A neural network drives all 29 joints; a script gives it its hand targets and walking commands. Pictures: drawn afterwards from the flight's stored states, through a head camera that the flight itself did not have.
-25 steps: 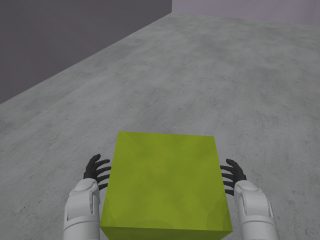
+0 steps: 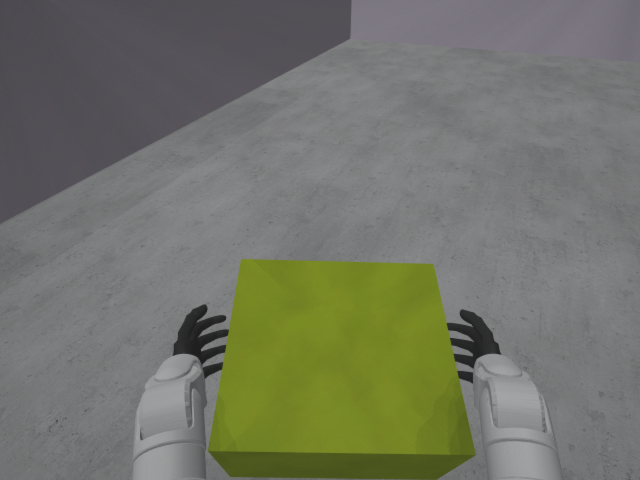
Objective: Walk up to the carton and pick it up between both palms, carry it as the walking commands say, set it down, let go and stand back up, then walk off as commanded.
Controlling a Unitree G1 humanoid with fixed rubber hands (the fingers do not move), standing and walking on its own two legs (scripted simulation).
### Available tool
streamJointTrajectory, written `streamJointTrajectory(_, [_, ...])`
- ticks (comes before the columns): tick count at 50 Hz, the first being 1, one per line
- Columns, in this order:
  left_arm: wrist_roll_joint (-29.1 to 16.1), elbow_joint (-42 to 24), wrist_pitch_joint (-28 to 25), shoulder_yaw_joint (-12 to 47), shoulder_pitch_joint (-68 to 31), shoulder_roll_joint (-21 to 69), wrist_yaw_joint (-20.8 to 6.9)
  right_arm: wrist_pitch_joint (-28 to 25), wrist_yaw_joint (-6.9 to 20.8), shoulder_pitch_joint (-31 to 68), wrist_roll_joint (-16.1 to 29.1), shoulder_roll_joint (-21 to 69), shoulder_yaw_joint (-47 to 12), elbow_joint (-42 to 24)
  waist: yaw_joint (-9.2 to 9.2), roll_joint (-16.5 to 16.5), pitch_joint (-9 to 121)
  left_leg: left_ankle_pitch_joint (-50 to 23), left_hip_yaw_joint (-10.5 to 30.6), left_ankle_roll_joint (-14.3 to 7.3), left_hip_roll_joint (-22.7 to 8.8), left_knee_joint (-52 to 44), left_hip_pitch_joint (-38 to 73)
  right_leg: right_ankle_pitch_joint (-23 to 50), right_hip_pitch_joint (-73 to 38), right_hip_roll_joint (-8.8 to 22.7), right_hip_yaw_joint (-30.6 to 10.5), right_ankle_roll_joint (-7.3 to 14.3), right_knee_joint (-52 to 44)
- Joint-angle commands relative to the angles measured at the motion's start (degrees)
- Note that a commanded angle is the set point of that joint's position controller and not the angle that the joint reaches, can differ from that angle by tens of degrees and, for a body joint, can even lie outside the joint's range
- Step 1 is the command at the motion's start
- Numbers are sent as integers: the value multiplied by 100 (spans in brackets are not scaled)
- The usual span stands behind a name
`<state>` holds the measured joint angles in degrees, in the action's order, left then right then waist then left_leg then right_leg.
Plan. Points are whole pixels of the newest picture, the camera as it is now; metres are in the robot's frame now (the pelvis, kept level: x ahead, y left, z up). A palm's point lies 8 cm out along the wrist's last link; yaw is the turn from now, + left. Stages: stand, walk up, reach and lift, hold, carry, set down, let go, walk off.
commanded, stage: carry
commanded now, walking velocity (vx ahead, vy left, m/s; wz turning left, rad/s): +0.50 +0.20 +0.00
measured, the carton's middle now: (335, 366) +0.32 -0.01 -0.02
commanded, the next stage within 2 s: none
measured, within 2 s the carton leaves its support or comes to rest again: neither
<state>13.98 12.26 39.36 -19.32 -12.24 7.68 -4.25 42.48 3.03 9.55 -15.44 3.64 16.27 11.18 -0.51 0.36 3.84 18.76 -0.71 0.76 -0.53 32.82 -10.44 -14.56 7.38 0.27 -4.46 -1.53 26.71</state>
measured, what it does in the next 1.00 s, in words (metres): walks ahead: right foot, then left foot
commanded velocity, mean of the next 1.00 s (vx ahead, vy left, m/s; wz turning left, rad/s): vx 0.50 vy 0.20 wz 0.00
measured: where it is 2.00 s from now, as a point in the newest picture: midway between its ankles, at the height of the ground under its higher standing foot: (301, 338)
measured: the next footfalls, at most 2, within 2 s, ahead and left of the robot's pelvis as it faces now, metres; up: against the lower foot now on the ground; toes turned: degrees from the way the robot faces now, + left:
right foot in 0.52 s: +0.22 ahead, -0.08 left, +0.00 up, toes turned -6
left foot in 0.82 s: +0.47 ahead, +0.17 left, +0.00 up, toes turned +3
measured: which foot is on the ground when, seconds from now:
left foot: down 0.00-0.54, up 0.56-0.80, down 0.82-1.00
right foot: down 0.00-0.10, up 0.12-0.50, down 0.52-0.86, up 0.88-1.00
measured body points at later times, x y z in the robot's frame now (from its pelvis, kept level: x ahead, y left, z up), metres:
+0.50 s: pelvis +0.14 +0.04 +0.00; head +0.14 +0.05 +0.45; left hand +0.43 +0.22 +0.09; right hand +0.40 -0.16 +0.09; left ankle +0.03 +0.12 -0.74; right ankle +0.16 -0.08 -0.73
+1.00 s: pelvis +0.40 +0.07 +0.00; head +0.40 +0.07 +0.45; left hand +0.67 +0.26 +0.08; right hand +0.66 -0.11 +0.07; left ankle +0.43 +0.17 -0.74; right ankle +0.27 -0.03 -0.68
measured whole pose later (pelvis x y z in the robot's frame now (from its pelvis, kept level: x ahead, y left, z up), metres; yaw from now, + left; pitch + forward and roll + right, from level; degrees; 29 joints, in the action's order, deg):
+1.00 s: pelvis +0.40 +0.07 +0.00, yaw -1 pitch +4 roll +0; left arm 4.9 -22.5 66.8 -14.0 -7.6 7.5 6.7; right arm 70.1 -6.8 6.0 -6.9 7.4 11.7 -23.2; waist -0.1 -0.4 5.1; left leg 10.7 -5.0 -2.7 0.6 27.0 -20.9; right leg -30.2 17.7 4.0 5.9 -2.7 53.2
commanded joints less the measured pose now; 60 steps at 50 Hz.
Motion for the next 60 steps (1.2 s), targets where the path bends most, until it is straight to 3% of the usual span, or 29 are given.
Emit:
streamJointTrajectory(1, [-2322, -2123, 675, 5202, -4354, 4937, -1204, 221, 1484, 4819, 2633, 5309, -4668, -1989, 167, -1098, 445, 673, 185, -275, -200, -112, 162, -2825, 2203, 1247, -787, 403, -1183])
streamJointTrajectory(2, [-2297, -2168, 894, 5261, -4225, 4966, -1120, 396, 1419, 4652, 2737, 5351, -4668, -2025, 210, -489, 446, 858, 182, -308, -166, -664, 645, -2438, 2607, 901, -244, 265, -395])
streamJointTrajectory(3, [-2268, -2276, 1103, 5300, -4049, 4973, -1026, 577, 1326, 4413, 2801, 5360, -4643, -2069, 243, 924, 496, 1910, 1003, -427, -662, -1961, 710, -2032, 2819, 131, 744, 98, 1183])
streamJointTrajectory(4, [-2287, -2511, 1359, 5403, -3847, 5061, -900, 815, 1243, 4228, 2927, 5350, -4683, -2312, 205, 2205, 530, 3040, 2493, -706, -1681, -3150, 499, -1538, 3127, -230, 1356, -165, 2890])
streamJointTrajectory(5, [-2341, -2728, 1564, 5551, -3492, 5184, -819, 1003, 1163, 4147, 3022, 5450, -4813, -2755, 119, 1813, 648, 3104, 2418, -863, -1726, -3116, 359, -1337, 2970, 200, 916, -224, 3305])
streamJointTrajectory(8, [-2655, -2912, 2127, 5551, -3009, 5229, -643, 1464, 864, 3822, 3021, 5294, -4810, -3528, 116, 819, 753, 1545, 2020, -1014, -1452, -2872, 777, -1083, 3221, 316, 819, -107, 2965])
streamJointTrajectory(12, [-2764, -3236, 2606, 5569, -2553, 5262, -443, 1986, 599, 3415, 3047, 5160, -4769, -4057, 151, 999, 1133, -943, 1128, -987, -1199, -2352, 1971, -796, 3255, 173, 1030, -78, 2319])
streamJointTrajectory(20, [-3051, -4118, 3060, 5503, -2439, 4914, -103, 2627, 383, 2699, 3296, 5054, -4729, -4515, 313, 1386, 1606, -3586, 505, -1134, -1108, -1350, 2948, -665, 2794, -219, 1628, 30, 500])
streamJointTrajectory(23, [-3166, -4243, 3163, 5405, -2335, 4982, -78, 2738, 309, 2833, 3383, 5015, -4804, -4784, 105, 1041, 2157, -4888, -494, -766, -723, 56, 1856, 352, 399, -292, 1819, 188, -901])
streamJointTrajectory(24, [-3185, -4218, 3161, 5335, -2105, 5022, -65, 2746, 292, 2990, 3428, 4910, -4833, -4849, -112, 788, 2598, -4756, -731, -425, -606, 856, 285, 494, -1665, 155, 1086, 464, -769])
streamJointTrajectory(25, [-3170, -4151, 3172, 5211, -1853, 4882, -53, 2783, 253, 3055, 3459, 4814, -4901, -4909, -238, -601, 2762, -2951, -838, -50, -236, 2184, -1948, 1084, -3404, 1619, -1112, 997, -593])
streamJointTrajectory(26, [-3182, -4153, 3147, 5307, -1982, 4921, -46, 2778, 273, 3066, 3480, 4940, -5009, -5011, -115, -1844, 2391, 1292, -264, 113, 391, 2877, -4205, 3009, -4442, 2576, -2833, 1747, -656])
streamJointTrajectory(27, [-3132, -4221, 3137, 5348, -1934, 4975, -24, 2795, 309, 3061, 3572, 5107, -5094, -4967, -111, -1111, 2390, 1656, 837, -26, -297, 3073, -4433, 3781, -4413, 2657, -2757, 1876, -423])
streamJointTrajectory(28, [-3142, -4221, 3116, 5340, -1980, 5028, -47, 2789, 307, 2747, 3536, 5255, -5052, -4622, -103, -609, 2416, 1548, 692, -51, -260, 3209, -4465, 4342, -4222, 2710, -2637, 1738, -481])
streamJointTrajectory(29, [-3185, -4242, 3087, 5363, -2066, 5086, -75, 2740, 333, 2716, 3501, 5319, -5006, -4545, -76, -118, 2345, 1069, 782, -65, -529, 2828, -4100, 3710, -3561, 2688, -2068, 1515, -603])
streamJointTrajectory(32, [-3268, -4356, 3001, 5467, -2105, 5234, -171, 2623, 360, 2902, 3482, 5469, -5103, -4677, -70, -428, 2058, 630, 277, 25, -501, 998, -3086, 2005, -2263, 2254, -997, 1296, -1056])
streamJointTrajectory(35, [-3284, -4406, 2914, 5405, -2019, 5185, -242, 2550, 369, 3057, 3574, 5479, -5188, -4875, -7, -1127, 2083, -644, -238, -22, -220, -171, -1536, 1904, -1119, 1903, 48, 892, -879])
streamJointTrajectory(39, [-3096, -4126, 2989, 5288, -1829, 4967, -288, 2621, 398, 2777, 3511, 5413, -5133, -4550, 174, -687, 2132, -1166, -655, -182, 57, -913, 1139, 989, 700, 1179, 1157, 332, 313])
streamJointTrajectory(40, [-3048, -4060, 3025, 5251, -1810, 4905, -285, 2640, 393, 2644, 3464, 5315, -5067, -4398, 240, -186, 2327, -466, -141, -347, -271, -1143, 1912, 1015, 1264, 886, 1403, 132, 1119])
streamJointTrajectory(41, [-3034, -4067, 3072, 5240, -1758, 4836, -282, 2651, 380, 2609, 3414, 5167, -5029, -4362, 268, 814, 2571, 420, 1590, -803, -1403, -1565, 2512, -59, 2143, 424, 1551, -97, 2322])
streamJointTrajectory(42, [-3037, -4019, 3109, 5286, -1763, 4814, -271, 2665, 359, 2445, 3367, 5137, -4969, -4190, 209, 1554, 2349, 31, 2690, -1226, -1941, -1943, 2861, -1950, 3167, -97, 1287, -62, 3147])
streamJointTrajectory(44, [-3083, -3974, 3083, 5428, -1783, 4850, -305, 2633, 370, 2322, 3395, 5269, -4973, -4219, 231, 1098, 2206, -1574, 2193, -1365, -1902, -1475, 2662, -2231, 3286, 316, 799, 89, 3375])
streamJointTrajectory(46, [-3198, -4020, 2973, 5511, -1858, 5135, -386, 2535, 421, 2575, 3470, 5459, -5128, -4476, 266, 605, 2119, -1648, 1476, -1157, -1729, -1435, 2408, -2085, 3211, 603, 743, 110, 2756])
streamJointTrajectory(52, [-3272, -4429, 2855, 5595, -2195, 5152, -406, 2457, 450, 2568, 3418, 5640, -5152, -4526, 227, 1073, 1768, -646, 738, -1152, -1446, -1898, 1392, -1140, 1976, 304, 1163, 61, 778])
streamJointTrajectory(55, [-3187, -4221, 2948, 5399, -2037, 4962, -382, 2567, 402, 2513, 3323, 5399, -5103, -4388, 76, 654, 1774, -487, -190, -763, -923, -1019, 631, 262, 394, 190, 1566, 33, -718])
streamJointTrajectory(56, [-3151, -4115, 2975, 5312, -1856, 4909, -365, 2611, 380, 2542, 3283, 5334, -5116, -4327, -63, 44, 1851, -774, -609, -473, -601, -118, -446, 362, -923, 702, 860, 219, -875])
streamJointTrajectory(57, [-3147, -4089, 3001, 5258, -1770, 4782, -347, 2652, 356, 2582, 3279, 5288, -5156, -4395, -124, -1237, 1749, -405, -891, -141, -88, 1045, -2095, 231, -2010, 1938, -1202, 673, -1259])
streamJointTrajectory(58, [-3136, -3954, 3036, 5293, -1732, 4729, -316, 2685, 358, 2621, 3286, 5197, -5175, -4431, -103, -1748, 1480, 842, -455, -87, 139, 1569, -3492, 806, -2767, 2545, -2286, 1266, -1405])
streamJointTrajectory(60, [-3097, -3933, 3052, 5276, -1700, 4722, -298, 2728, 343, 2548, 3351, 5265, -5207, -4217, -148, -840, 1361, 1290, -90, -146, -117, 2154, -4353, 3902, -3291, 2642, -2018, 1362, -816])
